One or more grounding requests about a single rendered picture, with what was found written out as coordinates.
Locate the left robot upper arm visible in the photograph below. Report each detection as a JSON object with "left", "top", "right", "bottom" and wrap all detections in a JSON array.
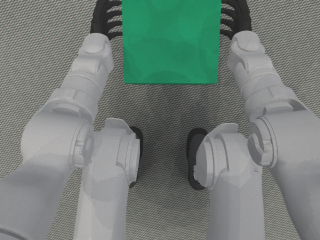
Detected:
[{"left": 0, "top": 111, "right": 95, "bottom": 240}]

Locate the right robot upper arm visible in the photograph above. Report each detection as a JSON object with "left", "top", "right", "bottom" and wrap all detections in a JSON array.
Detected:
[{"left": 247, "top": 110, "right": 320, "bottom": 240}]

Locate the robot left foot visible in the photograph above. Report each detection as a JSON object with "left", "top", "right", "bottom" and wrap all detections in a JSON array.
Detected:
[{"left": 129, "top": 126, "right": 143, "bottom": 189}]

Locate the robot right forearm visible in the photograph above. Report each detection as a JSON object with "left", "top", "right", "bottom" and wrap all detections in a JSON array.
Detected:
[{"left": 227, "top": 30, "right": 320, "bottom": 123}]

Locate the carton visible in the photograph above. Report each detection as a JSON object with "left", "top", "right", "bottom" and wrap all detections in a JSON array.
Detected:
[{"left": 122, "top": 0, "right": 222, "bottom": 85}]

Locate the robot left hand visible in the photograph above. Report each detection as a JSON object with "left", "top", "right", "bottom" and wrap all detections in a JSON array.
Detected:
[{"left": 90, "top": 0, "right": 123, "bottom": 41}]

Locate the robot left forearm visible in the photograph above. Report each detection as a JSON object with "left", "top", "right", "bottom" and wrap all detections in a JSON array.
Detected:
[{"left": 20, "top": 33, "right": 114, "bottom": 156}]

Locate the left robot thigh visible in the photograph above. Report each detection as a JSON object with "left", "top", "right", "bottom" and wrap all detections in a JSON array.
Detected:
[{"left": 73, "top": 127, "right": 140, "bottom": 240}]

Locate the robot right hand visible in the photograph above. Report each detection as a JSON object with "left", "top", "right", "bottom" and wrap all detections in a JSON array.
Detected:
[{"left": 220, "top": 0, "right": 252, "bottom": 40}]

